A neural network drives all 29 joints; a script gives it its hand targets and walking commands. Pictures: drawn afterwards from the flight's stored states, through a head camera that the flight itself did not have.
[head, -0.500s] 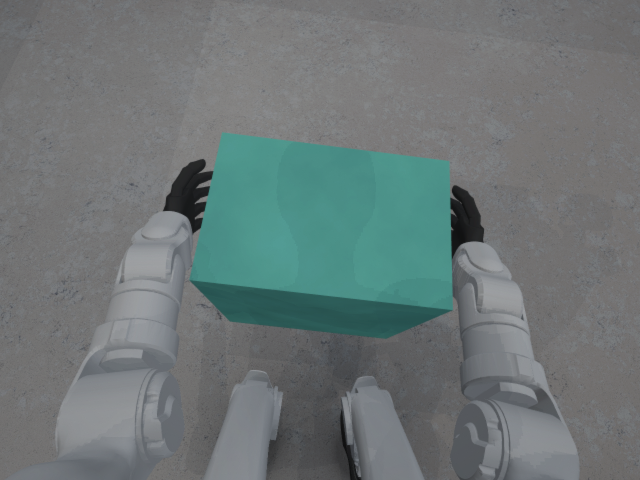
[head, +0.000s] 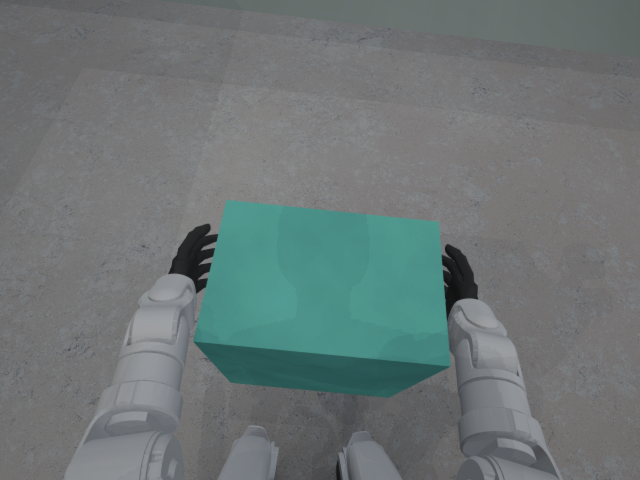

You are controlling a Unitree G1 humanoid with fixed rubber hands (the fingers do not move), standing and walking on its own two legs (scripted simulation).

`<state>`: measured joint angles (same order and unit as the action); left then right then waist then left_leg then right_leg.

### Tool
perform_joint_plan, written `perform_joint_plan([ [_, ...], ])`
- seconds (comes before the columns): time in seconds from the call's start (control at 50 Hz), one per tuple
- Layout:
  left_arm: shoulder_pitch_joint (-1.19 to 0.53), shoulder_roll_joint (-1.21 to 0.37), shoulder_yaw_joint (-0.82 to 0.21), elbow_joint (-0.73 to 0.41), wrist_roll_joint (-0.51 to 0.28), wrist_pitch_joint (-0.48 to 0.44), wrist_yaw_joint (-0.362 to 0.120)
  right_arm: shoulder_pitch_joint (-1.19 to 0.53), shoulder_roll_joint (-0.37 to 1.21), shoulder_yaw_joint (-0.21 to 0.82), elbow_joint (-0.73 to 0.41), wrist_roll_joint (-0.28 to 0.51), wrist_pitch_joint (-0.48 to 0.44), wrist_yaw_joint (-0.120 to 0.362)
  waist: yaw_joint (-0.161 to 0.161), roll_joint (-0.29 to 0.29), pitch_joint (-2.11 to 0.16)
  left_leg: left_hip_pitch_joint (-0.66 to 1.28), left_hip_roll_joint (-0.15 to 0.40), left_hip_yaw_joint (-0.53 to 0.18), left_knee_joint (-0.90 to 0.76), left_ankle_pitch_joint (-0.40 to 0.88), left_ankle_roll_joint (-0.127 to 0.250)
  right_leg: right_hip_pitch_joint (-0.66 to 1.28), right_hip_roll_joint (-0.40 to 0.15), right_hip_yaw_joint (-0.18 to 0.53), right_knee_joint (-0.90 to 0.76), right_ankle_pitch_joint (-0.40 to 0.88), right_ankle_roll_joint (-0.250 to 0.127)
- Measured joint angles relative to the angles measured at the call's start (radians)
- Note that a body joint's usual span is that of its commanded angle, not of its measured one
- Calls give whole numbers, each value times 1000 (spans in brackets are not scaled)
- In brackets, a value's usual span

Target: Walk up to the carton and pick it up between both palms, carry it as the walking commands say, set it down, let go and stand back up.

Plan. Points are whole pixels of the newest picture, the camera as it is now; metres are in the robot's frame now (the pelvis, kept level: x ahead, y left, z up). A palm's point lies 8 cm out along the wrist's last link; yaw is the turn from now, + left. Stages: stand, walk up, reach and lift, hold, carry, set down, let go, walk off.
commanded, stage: reach and lift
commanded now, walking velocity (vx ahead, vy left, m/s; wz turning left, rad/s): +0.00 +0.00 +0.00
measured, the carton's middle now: (319, 313) +0.36 -0.01 -0.12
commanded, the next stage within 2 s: none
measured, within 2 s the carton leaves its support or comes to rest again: neither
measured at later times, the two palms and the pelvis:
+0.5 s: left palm (162, 278) +0.36 +0.18 +0.02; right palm (485, 302) +0.33 -0.19 +0.03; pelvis +0.01 +0.00 +0.05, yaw +1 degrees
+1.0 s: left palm (150, 264) +0.34 +0.17 +0.10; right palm (531, 307) +0.31 -0.20 +0.09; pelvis +0.02 +0.00 +0.09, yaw +1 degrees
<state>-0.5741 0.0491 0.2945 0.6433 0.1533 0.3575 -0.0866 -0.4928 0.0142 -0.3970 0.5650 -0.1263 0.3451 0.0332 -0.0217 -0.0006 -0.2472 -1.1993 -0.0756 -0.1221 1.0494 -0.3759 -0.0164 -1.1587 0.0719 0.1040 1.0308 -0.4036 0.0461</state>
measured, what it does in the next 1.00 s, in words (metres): rises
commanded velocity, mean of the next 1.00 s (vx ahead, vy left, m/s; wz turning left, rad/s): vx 0.00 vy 0.00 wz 0.00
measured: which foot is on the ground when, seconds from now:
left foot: down 0.00-1.00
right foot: down 0.00-1.00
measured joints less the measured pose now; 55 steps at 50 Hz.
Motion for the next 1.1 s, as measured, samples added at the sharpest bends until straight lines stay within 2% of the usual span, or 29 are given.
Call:
perform_joint_plan([
  [0.22,57,-8,-10,-31,3,4,-8,59,15,18,-42,-5,12,-2,-2,0,35,161,8,-10,-118,36,0,163,-3,-1,-123,40,-7],
  [0.82,161,-42,-27,-96,59,129,-33,163,25,35,-115,-65,148,42,-22,-1,141,675,16,-9,-473,157,18,681,-37,16,-489,166,-8],
  [1.1,226,-44,-44,-190,54,203,-59,238,36,88,-230,-64,236,31,-10,9,196,903,37,-5,-624,203,12,904,-36,22,-637,219,-21],
])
